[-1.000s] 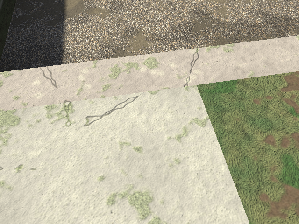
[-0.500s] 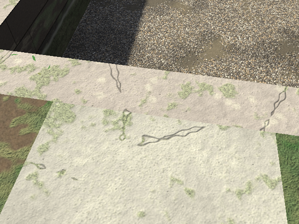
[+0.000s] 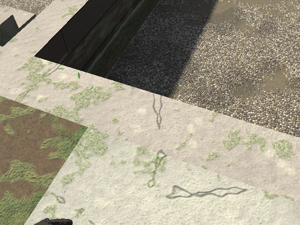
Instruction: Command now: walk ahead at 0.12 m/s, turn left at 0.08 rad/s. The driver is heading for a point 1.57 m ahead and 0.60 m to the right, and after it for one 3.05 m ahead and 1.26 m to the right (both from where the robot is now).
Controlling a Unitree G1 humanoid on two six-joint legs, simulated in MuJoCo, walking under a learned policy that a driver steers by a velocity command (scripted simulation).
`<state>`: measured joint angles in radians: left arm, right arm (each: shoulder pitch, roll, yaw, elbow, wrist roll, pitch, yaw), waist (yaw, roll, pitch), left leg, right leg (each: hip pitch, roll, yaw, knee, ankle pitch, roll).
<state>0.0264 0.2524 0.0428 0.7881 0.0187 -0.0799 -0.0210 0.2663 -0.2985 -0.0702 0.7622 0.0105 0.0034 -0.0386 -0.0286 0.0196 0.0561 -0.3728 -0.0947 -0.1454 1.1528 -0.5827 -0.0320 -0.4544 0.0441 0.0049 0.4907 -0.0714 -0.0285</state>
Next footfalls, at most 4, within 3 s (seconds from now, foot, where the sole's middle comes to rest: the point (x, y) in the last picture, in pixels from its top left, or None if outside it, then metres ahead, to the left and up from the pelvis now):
0.22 left None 0.11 0.13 -0.76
0.60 right None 0.08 -0.14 -0.76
1.04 left None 0.18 0.07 -0.76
1.28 right None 0.03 -0.14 -0.76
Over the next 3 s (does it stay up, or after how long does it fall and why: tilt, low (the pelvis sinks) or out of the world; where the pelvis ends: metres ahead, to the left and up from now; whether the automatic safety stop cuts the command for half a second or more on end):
stays up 0.19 -0.07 0.02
